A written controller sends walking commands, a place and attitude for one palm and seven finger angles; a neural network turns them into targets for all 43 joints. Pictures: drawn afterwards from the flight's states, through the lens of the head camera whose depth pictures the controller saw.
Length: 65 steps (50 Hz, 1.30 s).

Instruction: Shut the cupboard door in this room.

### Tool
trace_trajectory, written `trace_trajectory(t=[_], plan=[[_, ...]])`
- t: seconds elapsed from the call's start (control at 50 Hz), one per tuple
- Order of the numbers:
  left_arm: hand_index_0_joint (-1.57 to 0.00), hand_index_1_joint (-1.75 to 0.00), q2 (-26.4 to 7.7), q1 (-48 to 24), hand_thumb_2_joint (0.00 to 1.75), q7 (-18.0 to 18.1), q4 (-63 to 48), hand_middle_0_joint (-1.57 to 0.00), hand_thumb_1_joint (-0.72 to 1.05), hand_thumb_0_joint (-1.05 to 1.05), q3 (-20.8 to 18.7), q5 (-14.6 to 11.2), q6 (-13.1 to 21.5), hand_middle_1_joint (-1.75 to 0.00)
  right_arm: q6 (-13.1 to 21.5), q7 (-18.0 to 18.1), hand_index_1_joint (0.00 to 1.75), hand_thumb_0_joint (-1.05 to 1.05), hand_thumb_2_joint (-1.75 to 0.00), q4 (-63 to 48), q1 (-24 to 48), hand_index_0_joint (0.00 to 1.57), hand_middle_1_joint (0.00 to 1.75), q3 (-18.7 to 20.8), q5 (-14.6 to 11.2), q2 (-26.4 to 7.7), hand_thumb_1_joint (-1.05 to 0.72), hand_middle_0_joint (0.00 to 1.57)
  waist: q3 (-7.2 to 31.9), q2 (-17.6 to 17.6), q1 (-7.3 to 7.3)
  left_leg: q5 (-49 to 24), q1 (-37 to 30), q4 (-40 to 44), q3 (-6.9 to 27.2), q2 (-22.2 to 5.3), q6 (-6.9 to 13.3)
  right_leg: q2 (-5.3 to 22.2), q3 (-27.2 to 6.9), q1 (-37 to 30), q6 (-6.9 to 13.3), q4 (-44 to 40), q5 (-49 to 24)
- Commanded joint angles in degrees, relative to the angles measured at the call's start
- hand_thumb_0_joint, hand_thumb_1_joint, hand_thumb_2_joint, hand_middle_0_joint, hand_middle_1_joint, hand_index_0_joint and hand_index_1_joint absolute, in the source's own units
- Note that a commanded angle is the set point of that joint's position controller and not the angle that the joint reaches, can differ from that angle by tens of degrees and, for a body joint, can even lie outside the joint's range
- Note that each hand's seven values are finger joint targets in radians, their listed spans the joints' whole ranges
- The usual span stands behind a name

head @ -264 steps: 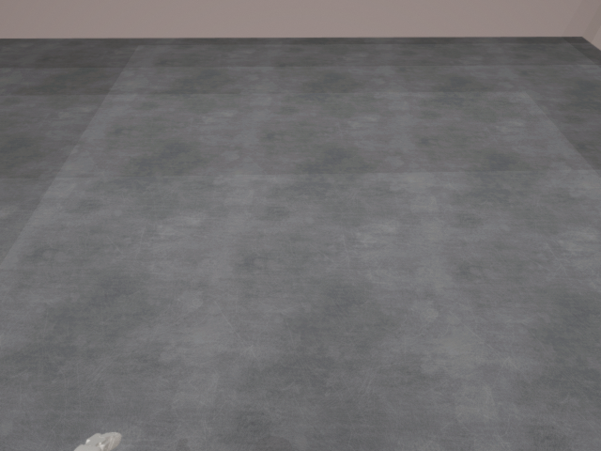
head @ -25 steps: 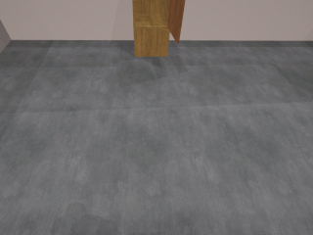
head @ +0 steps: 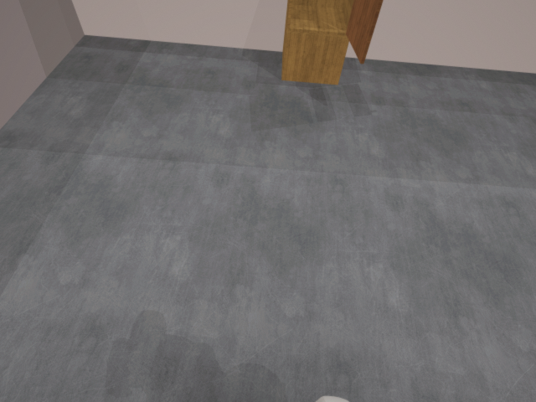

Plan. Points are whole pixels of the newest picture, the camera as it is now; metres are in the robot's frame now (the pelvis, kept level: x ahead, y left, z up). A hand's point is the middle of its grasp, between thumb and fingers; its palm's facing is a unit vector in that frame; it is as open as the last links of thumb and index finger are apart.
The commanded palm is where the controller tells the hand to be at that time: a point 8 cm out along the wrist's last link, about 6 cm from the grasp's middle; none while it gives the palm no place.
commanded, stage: turn or walk to find it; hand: left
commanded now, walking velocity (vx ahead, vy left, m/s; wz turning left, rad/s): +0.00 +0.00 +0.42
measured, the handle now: out of the picture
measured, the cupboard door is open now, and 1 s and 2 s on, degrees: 97 97 97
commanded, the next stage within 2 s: none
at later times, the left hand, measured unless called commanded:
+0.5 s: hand out of the picture +0.01 +0.15 -0.16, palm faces +0.21 -0.94 -0.26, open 7.4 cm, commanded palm none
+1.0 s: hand out of the picture -0.02 +0.22 -0.16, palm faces +0.43 -0.86 -0.28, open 7.4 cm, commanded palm none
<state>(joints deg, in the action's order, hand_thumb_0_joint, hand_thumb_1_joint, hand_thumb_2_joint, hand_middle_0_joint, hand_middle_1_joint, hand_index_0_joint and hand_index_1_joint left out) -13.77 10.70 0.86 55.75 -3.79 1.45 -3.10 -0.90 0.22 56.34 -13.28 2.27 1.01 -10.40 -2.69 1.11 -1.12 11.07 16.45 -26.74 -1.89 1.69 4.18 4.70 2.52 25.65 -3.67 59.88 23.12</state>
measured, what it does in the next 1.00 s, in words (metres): steps on the spot, turning left: right foot, then left foot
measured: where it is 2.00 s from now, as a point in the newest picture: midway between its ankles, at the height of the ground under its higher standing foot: outside the picture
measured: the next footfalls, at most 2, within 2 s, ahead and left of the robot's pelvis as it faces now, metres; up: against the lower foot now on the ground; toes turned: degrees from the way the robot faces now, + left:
right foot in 0.28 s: +0.02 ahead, -0.16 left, +0.00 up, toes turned +4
left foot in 0.68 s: -0.03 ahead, +0.11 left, +0.00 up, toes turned +22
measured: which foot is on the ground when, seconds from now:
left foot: down 0.00-0.28, up 0.30-0.66, down 0.68-1.00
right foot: up 0.00-0.26, down 0.28-0.68, up 0.70-1.00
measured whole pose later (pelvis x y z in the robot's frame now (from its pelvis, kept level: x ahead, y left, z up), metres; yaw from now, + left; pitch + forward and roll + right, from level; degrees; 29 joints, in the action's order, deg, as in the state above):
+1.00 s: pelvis -0.01 -0.01 +0.00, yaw +25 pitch +1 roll +0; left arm -14.0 9.5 0.8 52.4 -2.9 0.8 -2.7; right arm -1.5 -0.4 53.7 -8.7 2.3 1.1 -11.6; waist -3.9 -0.4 -0.4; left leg 15.5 13.4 -28.1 2.8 1.3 0.6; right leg 3.8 2.5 22.6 -4.4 48.5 25.5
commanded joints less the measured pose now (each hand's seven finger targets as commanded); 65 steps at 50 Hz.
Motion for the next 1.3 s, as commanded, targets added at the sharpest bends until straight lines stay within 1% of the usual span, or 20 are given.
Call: trace_trajectory(t=[0.0, 0.12, 0.2, 0.22, 0.26, 0.28, 0.34, 0.58, 0.62, 0.64, 0.66, 0.68, 0.8, 0.96, 1.02, 1.04, 1.06, 1.08, 1.16, 1.28], plan=[[-0.20, -0.30, -2.97, -1.20, 0.90, 0.10, -4.58, -0.20, 0.90, 0.00, -0.58, -0.44, 1.22, -0.30, 0.83, 1.05, 0.30, 0.00, -0.90, -3.06, -2.90, 0.20, 0.30, 2.88, 0.22, -11.11, -0.90, 0.20, 5.19, -6.40, -0.88, -10.16, -10.06, 10.67, 19.08, -15.01, 6.04, -0.18, -1.90, 3.54, -0.59, -4.19, 1.31], [-0.20, -0.30, -2.41, -2.25, 0.90, 0.46, -6.44, -0.20, 0.90, 0.00, -0.21, -0.77, 1.14, -0.30, -0.11, 0.63, 0.30, 0.00, -0.90, -3.26, -3.24, 0.20, 0.30, 3.57, 0.60, -11.96, -0.90, 0.20, 5.20, -9.21, -1.35, -7.44, -6.97, 10.36, 23.62, -14.62, 6.45, -2.23, -2.04, -2.20, 0.24, -13.32, 3.55], [-0.20, -0.30, -3.03, 3.70, 0.90, 0.78, -5.51, -0.20, 0.90, 0.00, -0.32, -1.08, 1.78, -0.30, -0.49, 0.10, 0.30, 0.00, -0.90, -4.25, -0.79, 0.20, 0.30, 3.98, 0.37, -11.86, -0.90, 0.20, 6.32, -8.11, 1.44, -5.89, -0.26, 7.21, 22.20, -10.87, 3.41, -3.69, -0.58, -14.63, 1.19, -30.83, -5.07], [-0.20, -0.30, -4.03, 6.26, 0.90, 0.99, -5.03, -0.20, 0.90, 0.00, -0.67, -0.97, 2.15, -0.30, -0.62, -0.13, 0.30, 0.00, -0.90, -4.68, -0.15, 0.20, 0.30, 3.95, 0.08, -10.53, -0.90, 0.20, 6.42, -5.55, 2.62, -1.04, 4.73, 4.90, 19.86, -8.25, 0.81, -2.10, -1.01, -21.32, 1.76, -39.02, -9.03], [-0.20, -0.30, -11.94, 5.48, 0.90, 1.48, -6.49, -0.20, 0.90, 0.00, -1.92, 0.32, 2.61, -0.30, -0.84, -0.56, 0.30, 0.00, -0.90, -7.12, 0.09, 0.20, 0.30, 3.36, -0.18, -5.43, -0.90, 0.20, 2.21, 15.16, 3.13, 17.87, 20.66, -19.32, 5.29, 3.56, -5.80, 20.97, -23.92, -22.07, 11.06, -49.29, -0.01], [-0.20, -0.30, -10.88, 2.55, 0.90, 1.60, -8.04, -0.20, 0.90, 0.00, -1.73, -0.32, 2.70, -0.30, -1.58, -0.60, 0.30, 0.00, -0.90, -6.63, 0.54, 0.20, 0.30, 4.09, 0.69, -8.81, -0.90, 0.20, 1.63, 10.60, 2.33, 17.99, 17.92, -29.72, 7.57, 0.88, -5.39, 21.95, -21.94, -13.41, 12.45, -49.81, -0.02], [-0.20, -0.30, -6.55, -4.33, 0.90, 1.28, -8.88, -0.20, 0.90, 0.00, -0.50, -0.37, 3.32, -0.30, -2.59, -1.31, 0.30, 0.00, -0.90, -4.23, -1.71, 0.20, 0.30, 4.14, 0.56, -7.72, -0.90, 0.20, -3.33, 5.99, -1.96, 9.73, 16.85, -42.00, 5.77, -1.42, -6.29, 12.84, -8.77, -8.22, 9.70, -46.23, -9.22], [-0.20, -0.30, -10.78, 7.24, 0.90, 0.90, -3.40, -0.20, 0.90, 0.00, -1.72, 0.41, 3.01, -0.30, -1.10, -0.92, 0.30, 0.00, -0.90, -5.47, 5.93, 0.20, 0.30, 1.73, -0.55, -6.32, -0.90, 0.20, 3.70, 11.84, 3.19, 12.13, 5.78, -12.26, -3.52, -1.68, -7.03, 13.92, 0.02, -22.71, 9.94, -32.20, -43.99], [-0.20, -0.30, -10.29, 6.04, 0.90, 0.80, -3.52, -0.20, 0.90, 0.00, -1.71, -0.24, 2.67, -0.30, -0.44, -0.85, 0.30, 0.00, -0.90, -4.64, 2.37, 0.20, 0.30, 2.03, -0.35, -8.22, -0.90, 0.20, 5.72, 8.80, 0.80, 0.80, -4.39, 1.46, -3.24, -2.14, -5.95, 12.26, 3.06, -18.71, 6.13, -25.45, -39.25], [-0.20, -0.30, -8.66, 6.34, 0.90, 0.57, -4.54, -0.20, 0.90, 0.00, -1.53, -0.76, 2.42, -0.30, 0.32, -0.81, 0.30, 0.00, -0.90, -4.33, -0.71, 0.20, 0.30, 2.97, 0.09, -12.70, -0.90, 0.20, 9.38, -1.65, -0.80, -15.28, -15.68, 4.54, 5.39, -9.93, -2.83, 8.76, 6.57, -9.36, 2.64, -15.64, -26.99], [-0.20, -0.30, -4.74, 6.56, 0.90, 0.22, -6.53, -0.20, 0.90, 0.00, -0.47, -0.93, 2.27, -0.30, 0.38, -0.59, 0.30, 0.00, -0.90, -3.98, -3.50, 0.20, 0.30, 4.17, 0.06, -18.09, -0.90, 0.20, 10.30, -18.11, -1.57, -40.83, -23.25, 3.15, 22.08, -23.81, 5.12, 2.14, 6.95, 5.29, -0.89, -4.81, 10.83], [-0.20, -0.30, -4.99, 2.03, 0.90, 0.90, -6.99, -0.20, 0.90, 0.00, 0.06, -0.50, 1.47, -0.30, 0.22, 0.09, 0.30, 0.00, -0.90, -2.30, -6.50, 0.20, 0.30, 4.32, -0.27, -18.23, -0.90, 0.20, 11.28, -16.39, -3.94, -40.57, -19.12, 3.79, 21.12, -24.59, 7.83, 1.78, 1.03, 4.09, -0.39, 1.38, 15.53], [-0.20, -0.30, -4.59, 1.43, 0.90, -0.29, -4.99, -0.20, 0.90, 0.00, -0.31, -0.74, 1.49, -0.30, 0.65, 0.92, 0.30, 0.00, -0.90, -4.94, 3.00, 0.20, 0.30, 2.62, 0.07, -13.26, -0.90, 0.20, 5.07, -9.49, 0.16, -30.68, -11.79, 4.80, 12.15, -15.26, 5.30, 1.10, -0.67, 3.02, -0.95, -0.58, 3.26], [-0.20, -0.30, -3.83, 0.28, 0.90, 0.04, -7.38, -0.20, 0.90, 0.00, 0.00, -0.91, 1.76, -0.30, -0.12, 0.43, 0.30, 0.00, -0.90, -6.13, 3.30, 0.20, 0.30, 3.53, 0.53, -13.76, -0.90, 0.20, 4.34, -10.19, -0.01, -26.25, -7.26, 3.74, 17.12, -14.04, 5.27, -1.96, 0.43, -4.60, -0.61, -16.45, 1.74], [-0.20, -0.30, -5.10, 5.52, 0.90, 0.21, -6.46, -0.20, 0.90, 0.00, -0.42, -0.84, 2.85, -0.30, -0.30, 0.13, 0.30, 0.00, -0.90, -6.77, 4.67, 0.20, 0.30, 3.73, 0.05, -12.87, -0.90, 0.20, 5.56, -7.55, 2.93, -18.27, -0.73, -1.89, 16.29, -10.49, 1.53, -1.94, 1.00, -16.81, -0.12, -33.68, -11.58], [-0.20, -0.30, -7.98, 7.20, 0.90, 0.51, -6.22, -0.20, 0.90, 0.00, -0.95, -0.32, 3.51, -0.30, -0.15, -0.21, 0.30, 0.00, -0.90, -6.98, 3.77, 0.20, 0.30, 3.47, -0.40, -10.49, -0.90, 0.20, 6.42, 0.08, 3.57, -7.07, 5.58, -7.89, 12.74, -6.38, -1.70, 4.22, -4.70, -23.58, 1.46, -38.87, -15.69], [-0.20, -0.30, -12.98, 8.07, 0.90, 0.92, -6.43, -0.20, 0.90, 0.00, -1.90, 0.47, 3.92, -0.30, -0.11, -0.53, 0.30, 0.00, -0.90, -8.55, 3.06, 0.20, 0.30, 2.73, -0.55, -6.64, -0.90, 0.20, 5.87, 15.51, 3.80, 16.54, 15.69, -20.40, 4.16, 2.04, -5.47, 18.70, -20.03, -27.24, 7.72, -41.86, -23.22], [-0.20, -0.30, -13.23, 8.18, 0.90, 0.87, -7.08, -0.20, 0.90, 0.00, -1.71, -0.21, 3.75, -0.30, -0.91, -0.16, 0.30, 0.00, -0.90, -8.51, 3.90, 0.20, 0.30, 3.33, -0.03, -8.78, -0.90, 0.20, 6.08, 13.97, 4.47, 23.65, 14.82, -30.74, 6.90, 0.63, -5.47, 22.92, -21.14, -21.20, 12.11, -43.10, -24.51], [-0.20, -0.30, -7.10, -0.29, 0.90, 0.91, -8.71, -0.20, 0.90, 0.00, -0.37, -0.33, 3.93, -0.30, -1.96, -1.20, 0.30, 0.00, -0.90, -4.90, 1.74, 0.20, 0.30, 3.42, 0.25, -8.36, -0.90, 0.20, 1.37, 7.69, 0.41, 11.76, 15.29, -43.83, 5.52, -2.56, -6.90, 13.69, -6.38, -15.76, 10.20, -41.23, -25.21], [-0.20, -0.30, -8.01, 4.44, 0.90, 1.05, -6.38, -0.20, 0.90, 0.00, -0.63, 0.05, 3.90, -0.30, -2.20, -1.29, 0.30, 0.00, -0.90, -4.64, 4.33, 0.20, 0.30, 2.48, 0.05, -7.33, -0.90, 0.20, 2.50, 8.31, 2.49, 13.01, 13.97, -34.01, 1.67, -3.55, -8.44, 14.44, -1.01, -20.86, 10.95, -39.65, -33.16]])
